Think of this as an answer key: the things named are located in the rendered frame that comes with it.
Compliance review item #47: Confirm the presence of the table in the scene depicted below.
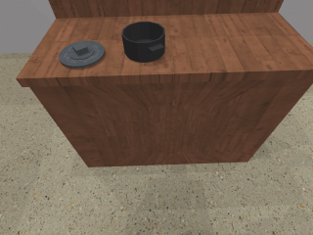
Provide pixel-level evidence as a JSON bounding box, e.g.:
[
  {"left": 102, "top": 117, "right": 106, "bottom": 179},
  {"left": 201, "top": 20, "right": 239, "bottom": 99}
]
[{"left": 16, "top": 0, "right": 313, "bottom": 167}]

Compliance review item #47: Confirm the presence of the knob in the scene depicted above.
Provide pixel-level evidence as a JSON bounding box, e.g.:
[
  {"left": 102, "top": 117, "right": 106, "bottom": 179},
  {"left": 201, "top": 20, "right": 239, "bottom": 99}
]
[{"left": 72, "top": 42, "right": 88, "bottom": 54}]

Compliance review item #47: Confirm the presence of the pot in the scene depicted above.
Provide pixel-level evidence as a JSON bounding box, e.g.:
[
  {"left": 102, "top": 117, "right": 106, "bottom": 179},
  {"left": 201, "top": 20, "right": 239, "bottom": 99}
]
[{"left": 121, "top": 22, "right": 165, "bottom": 63}]

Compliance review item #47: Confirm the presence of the lid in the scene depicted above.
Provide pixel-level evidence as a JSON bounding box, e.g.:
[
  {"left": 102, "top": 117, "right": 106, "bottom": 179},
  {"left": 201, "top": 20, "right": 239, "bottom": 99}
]
[{"left": 59, "top": 40, "right": 105, "bottom": 69}]

